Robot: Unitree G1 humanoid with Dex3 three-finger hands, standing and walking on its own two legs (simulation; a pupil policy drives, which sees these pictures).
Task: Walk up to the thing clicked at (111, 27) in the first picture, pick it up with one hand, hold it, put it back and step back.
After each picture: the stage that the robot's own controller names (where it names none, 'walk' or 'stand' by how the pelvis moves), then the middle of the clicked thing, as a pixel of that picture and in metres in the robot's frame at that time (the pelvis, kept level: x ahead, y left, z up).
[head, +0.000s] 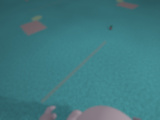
stand; (110, 27) +2.34 -0.50 -0.72
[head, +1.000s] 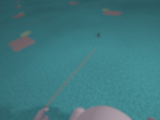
walk; (98, 35) +2.24 -0.01 -0.70
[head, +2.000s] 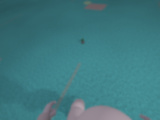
walk; (82, 41) +1.58 +0.30 -0.72
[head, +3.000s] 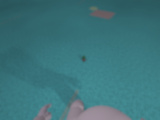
walk; (83, 58) +1.07 +0.20 -0.72
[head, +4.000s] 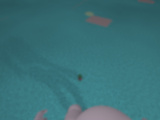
walk; (80, 77) +0.67 +0.15 -0.69
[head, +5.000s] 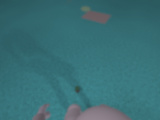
walk; (77, 89) +0.41 +0.17 -0.69
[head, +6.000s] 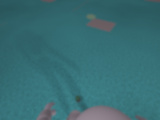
stand; (77, 98) +0.34 +0.16 -0.72
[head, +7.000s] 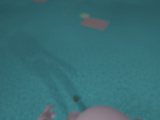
stand; (75, 98) +0.33 +0.19 -0.72
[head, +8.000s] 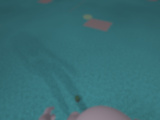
stand; (77, 98) +0.34 +0.18 -0.73
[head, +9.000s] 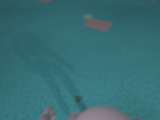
stand; (77, 99) +0.33 +0.17 -0.73
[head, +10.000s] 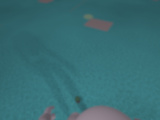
go down; (77, 99) +0.33 +0.17 -0.73
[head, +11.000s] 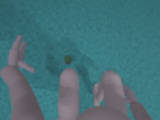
go down; (67, 60) +0.43 +0.19 -0.33
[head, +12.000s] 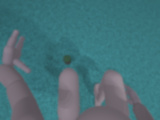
approach; (67, 60) +0.43 +0.20 -0.31
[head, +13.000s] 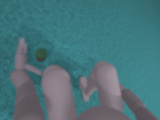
close in; (40, 55) +0.41 +0.24 -0.22
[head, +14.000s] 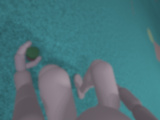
close; (32, 54) +0.41 +0.25 -0.22
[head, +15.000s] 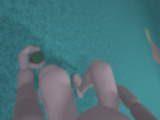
lift; (36, 58) +0.38 +0.22 -0.23
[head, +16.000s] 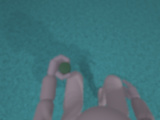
lift; (65, 69) +0.31 +0.21 -0.04
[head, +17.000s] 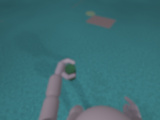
hold; (70, 72) +0.32 +0.16 +0.04
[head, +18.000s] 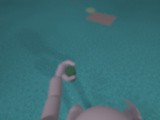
hold; (71, 74) +0.32 +0.16 +0.01
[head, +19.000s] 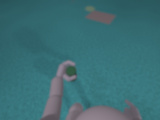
crouch; (71, 74) +0.32 +0.16 +0.00
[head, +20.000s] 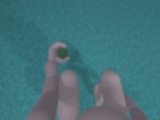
lower; (63, 55) +0.43 +0.18 -0.09
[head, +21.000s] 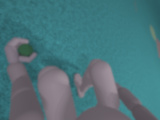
lower; (25, 52) +0.42 +0.27 -0.22
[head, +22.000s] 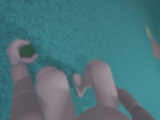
lower; (26, 53) +0.42 +0.26 -0.23
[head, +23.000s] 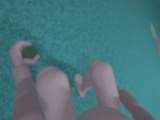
lower; (29, 54) +0.41 +0.26 -0.22
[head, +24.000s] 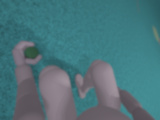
lower; (31, 54) +0.40 +0.26 -0.22
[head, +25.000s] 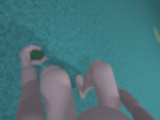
open; (36, 57) +0.40 +0.24 -0.23
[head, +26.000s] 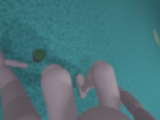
rise; (38, 56) +0.39 +0.23 -0.23
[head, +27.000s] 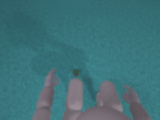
walk; (76, 72) +0.40 +0.16 -0.48
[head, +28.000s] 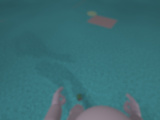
stand; (79, 97) +0.35 +0.14 -0.66
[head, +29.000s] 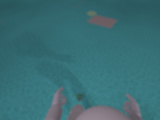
stand; (79, 97) +0.35 +0.14 -0.67
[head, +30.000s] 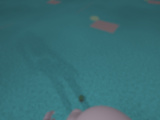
stand; (81, 98) +0.36 +0.13 -0.72
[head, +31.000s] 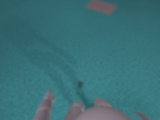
walk; (80, 84) +0.40 +0.10 -0.71
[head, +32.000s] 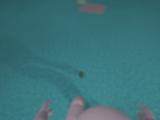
walk; (81, 74) +0.60 +0.16 -0.69
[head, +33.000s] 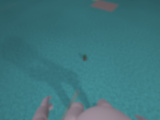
stand; (84, 57) +0.94 +0.13 -0.69
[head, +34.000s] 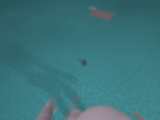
stand; (84, 62) +0.96 +0.14 -0.71
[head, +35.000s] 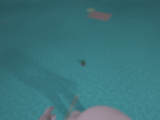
stand; (83, 63) +0.98 +0.17 -0.72
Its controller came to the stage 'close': yes
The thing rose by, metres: 0.72
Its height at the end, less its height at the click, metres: +0.00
